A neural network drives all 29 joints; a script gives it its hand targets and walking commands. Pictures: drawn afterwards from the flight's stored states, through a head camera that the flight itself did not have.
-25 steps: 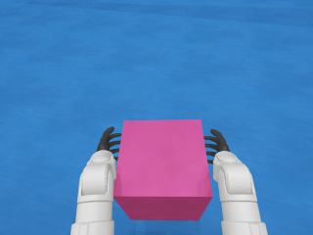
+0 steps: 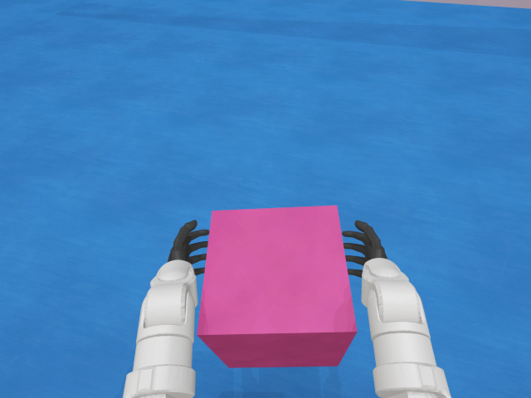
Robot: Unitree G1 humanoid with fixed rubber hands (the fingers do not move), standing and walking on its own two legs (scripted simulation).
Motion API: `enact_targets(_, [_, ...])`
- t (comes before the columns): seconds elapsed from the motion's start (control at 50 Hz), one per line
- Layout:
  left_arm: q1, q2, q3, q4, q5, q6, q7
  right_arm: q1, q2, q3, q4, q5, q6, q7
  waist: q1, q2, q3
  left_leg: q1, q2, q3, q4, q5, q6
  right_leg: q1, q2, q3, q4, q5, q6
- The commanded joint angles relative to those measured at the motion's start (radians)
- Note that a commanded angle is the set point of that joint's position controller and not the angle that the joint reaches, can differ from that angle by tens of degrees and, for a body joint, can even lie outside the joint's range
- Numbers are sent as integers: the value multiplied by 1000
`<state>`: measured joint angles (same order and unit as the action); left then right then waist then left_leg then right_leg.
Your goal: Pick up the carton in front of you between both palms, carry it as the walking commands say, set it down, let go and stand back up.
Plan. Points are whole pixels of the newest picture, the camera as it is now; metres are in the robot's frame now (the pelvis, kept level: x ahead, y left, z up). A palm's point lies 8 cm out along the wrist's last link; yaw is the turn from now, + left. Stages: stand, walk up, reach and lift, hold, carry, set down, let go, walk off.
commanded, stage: carry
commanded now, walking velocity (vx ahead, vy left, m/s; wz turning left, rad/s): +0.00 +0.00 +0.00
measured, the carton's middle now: (278, 293) +0.31 +0.00 -0.06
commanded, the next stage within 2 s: hold in 0.84 s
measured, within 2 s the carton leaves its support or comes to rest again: neither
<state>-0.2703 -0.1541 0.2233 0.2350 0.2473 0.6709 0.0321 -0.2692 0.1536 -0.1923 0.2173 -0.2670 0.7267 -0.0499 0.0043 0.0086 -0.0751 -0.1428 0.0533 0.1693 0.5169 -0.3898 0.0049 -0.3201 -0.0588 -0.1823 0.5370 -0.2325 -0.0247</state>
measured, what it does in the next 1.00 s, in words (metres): stands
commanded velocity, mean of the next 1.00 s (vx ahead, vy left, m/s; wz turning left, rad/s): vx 0.00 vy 0.00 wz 0.00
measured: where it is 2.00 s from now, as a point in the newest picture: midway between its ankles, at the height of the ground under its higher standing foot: outside the picture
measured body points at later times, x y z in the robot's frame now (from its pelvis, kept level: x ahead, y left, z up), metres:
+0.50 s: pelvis -0.04 +0.01 +0.00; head -0.06 +0.01 +0.45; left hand +0.28 +0.17 +0.04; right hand +0.27 -0.14 +0.04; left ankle -0.07 +0.10 -0.73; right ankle +0.03 -0.10 -0.73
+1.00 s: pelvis -0.04 +0.01 +0.01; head -0.06 +0.01 +0.46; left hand +0.25 +0.18 +0.04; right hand +0.27 -0.12 +0.04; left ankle -0.07 +0.10 -0.73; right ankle +0.03 -0.12 -0.73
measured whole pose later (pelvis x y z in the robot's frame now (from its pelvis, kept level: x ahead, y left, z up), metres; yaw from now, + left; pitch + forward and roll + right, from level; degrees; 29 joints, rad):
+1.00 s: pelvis -0.04 +0.01 +0.01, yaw +6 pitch -4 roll +0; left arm -0.27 -0.15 0.23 0.28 0.27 0.67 0.02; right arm -0.24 0.15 -0.18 0.19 -0.28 0.74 -0.02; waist -0.02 0.01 0.01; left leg -0.08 -0.02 0.04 0.44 -0.29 0.04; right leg -0.20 -0.01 0.00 0.40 -0.12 0.02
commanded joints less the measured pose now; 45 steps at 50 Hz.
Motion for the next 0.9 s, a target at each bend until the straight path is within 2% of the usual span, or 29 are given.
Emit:
enact_targets(0.0, [-397, -956, -568, -11, -236, 6, -260, -508, 923, 579, -65, 278, -45, 266, -2, -30, -240, -40, 110, -84, -75, 293, 9, 182, -108, 105, -64, 307, 9])
enact_targets(0.06, [-419, -939, -544, 12, -234, 13, -257, -521, 910, 555, -63, 268, -48, 266, 0, 23, -252, -32, 101, -71, -93, 340, 5, 168, -116, 106, -43, 324, -1])
enact_targets(0.08, [-431, -953, -561, -7, -245, 15, -257, -509, 910, 561, -60, 285, -39, 265, -1, 36, -271, -17, 124, -109, -89, 341, 32, 166, -123, 114, -51, 287, -1])
enact_targets(0.1, [-408, -926, -523, 9, -220, 18, -255, -512, 927, 541, -43, 269, -42, 267, 4, -10, -243, -12, 115, -86, -116, 325, 22, 120, -111, 97, -56, 265, 8])
enact_targets(0.12, [-423, -955, -560, 3, -249, 23, -260, -486, 913, 537, -43, 267, -38, 267, 3, 1, -261, -25, 124, -111, -114, 318, 22, 166, -118, 113, -62, 242, 8])
enact_targets(0.16, [-445, -941, -542, 12, -241, 21, -261, -527, 912, 538, -50, 259, -39, 266, 4, -59, -252, -12, 132, -103, -106, 309, 27, 122, -109, 96, -43, 235, 6])
enact_targets(0.22, [-434, -965, -546, 17, -236, 25, -263, -543, 926, 543, -50, 271, -40, 276, 6, 25, -230, -63, 129, -110, -137, 162, 37, 133, -118, 115, -100, 170, 0])
enact_targets(0.26, [-458, -954, -529, 45, -229, 30, -266, -552, 926, 532, -57, 270, -45, 274, -1, 22, -198, -74, 121, -105, -157, 141, 49, 95, -126, 136, -97, 115, -3])
enact_targets(0.34, [-480, -966, -526, 33, -230, 15, -269, -561, 931, 518, -39, 250, -47, 270, 2, 8, -232, -46, 106, -89, -120, 239, 29, 110, -114, 114, -93, 221, 11])
enact_targets(0.4, [-441, -980, -525, 50, -251, 23, -270, -573, 932, 562, -77, 276, -48, 274, -3, -67, -280, -37, 113, -105, -112, 241, 28, 137, -120, 108, -65, 227, 4])
enact_targets(0.42, [-440, -972, -543, 43, -242, 22, -269, -554, 937, 561, -53, 283, -39, 277, -9, 8, -243, -40, 121, -104, -94, 352, 21, 116, -101, 95, -82, 231, 20])
enact_targets(0.48, [-442, -958, -541, 9, -239, 22, -266, -511, 940, 540, -22, 264, -39, 284, 2, -17, -247, -52, 129, -106, -107, 207, 40, 123, -129, 117, -106, 188, 5])
enact_targets(0.5, [-415, -961, -540, 36, -240, 25, -268, -510, 935, 549, -40, 280, -42, 281, 0, 26, -263, -67, 121, -114, -110, 223, 39, 148, -123, 124, -90, 190, 2])
enact_targets(0.52, [-439, -970, -544, 25, -224, 20, -265, -563, 936, 546, -62, 266, -45, 280, -1, 6, -236, -82, 113, -96, -130, 206, 34, 136, -122, 118, -84, 198, 12])
enact_targets(0.54, [-463, -966, -549, -3, -237, 23, -264, -527, 939, 521, -27, 264, -44, 285, 0, 34, -227, -86, 122, -104, -131, 164, 35, 122, -127, 114, -96, 181, 5])
enact_targets(0.56, [-453, -956, -550, 3, -246, 19, -266, -518, 942, 531, -32, 271, -42, 283, 3, -21, -231, -97, 112, -101, -125, 201, 40, 121, -116, 122, -110, 206, 19])
enact_targets(0.58, [-439, -975, -553, -6, -257, 16, -266, -543, 943, 574, -94, 291, -51, 278, 3, -29, -272, -65, 115, -106, -127, 184, 36, 134, -131, 132, -99, 188, 3])
enact_targets(0.62, [-446, -963, -564, 6, -244, 17, -261, -561, 928, 557, -62, 281, -46, 275, -3, 27, -268, -45, 117, -113, -128, 230, 47, 120, -125, 123, -76, 181, 0])
enact_targets(0.64, [-429, -961, -555, 2, -255, 23, -264, -534, 948, 597, -105, 304, -50, 276, -5, -15, -229, -65, 125, -103, -119, 227, 43, 96, -108, 104, -94, 172, 13])
enact_targets(0.66, [-430, -963, -568, -2, -251, 21, -263, -538, 930, 580, -102, 292, -48, 272, -6, 27, -250, -44, 120, -102, -120, 288, 41, 116, -124, 105, -75, 206, 13])
enact_targets(0.68, [-435, -953, -577, -30, -254, 21, -261, -489, 930, 559, -45, 274, -32, 270, 1, -15, -240, -54, 124, -107, -103, 312, 47, 119, -114, 109, -83, 199, 18])
enact_targets(0.72, [-416, -948, -538, 31, -240, 22, -266, -486, 916, 540, -19, 253, -33, 267, -6, -20, -253, -42, 116, -115, -116, 281, 44, 112, -120, 102, -73, 212, 15])
enact_targets(0.74, [-414, -950, -563, -5, -256, 18, -265, -504, 927, 581, -84, 290, -52, 274, 2, -41, -271, -34, 108, -101, -105, 295, 40, 106, -122, 108, -71, 228, 9])
enact_targets(0.78, [-406, -969, -583, -12, -263, 16, -265, -505, 942, 580, -78, 298, -39, 269, 1, 39, -272, -38, 115, -91, -87, 302, 34, 117, -127, 110, -76, 249, 16])
enact_targets(0.8, [-454, -969, -580, -25, -258, 15, -264, -520, 929, 562, -69, 276, -47, 270, -2, -11, -279, -38, 111, -108, -129, 274, 39, 120, -122, 97, -65, 202, 17])
enact_targets(0.82, [-444, -962, -595, -35, -262, 20, -262, -510, 931, 579, -80, 277, -40, 272, 0, -13, -250, -41, 134, -95, -96, 273, 56, 111, -93, 87, -76, 216, 12])
enact_targets(0.84, [-409, -983, -531, 34, -248, 5, -276, -448, 940, 507, -77, 230, -47, 276, -7, 31, -186, -96, -51, -319, -185, 482, 34, 375, 151, 205, -69, 272, -18])
enact_targets(0.86, [-336, -1001, -494, 81, -214, -14, -261, -480, 910, 550, -144, 258, -56, 276, 37, 93, -181, -154, -24, -332, -180, 505, 27, 432, 142, 247, -48, 287, -32])
enact_targets(0.88, [-321, -961, -496, 84, -175, -12, -251, -479, 881, 532, -115, 237, -64, 282, 1, 96, -214, -53, -53, -331, -169, 548, 34, 392, 138, 271, -83, 302, -27])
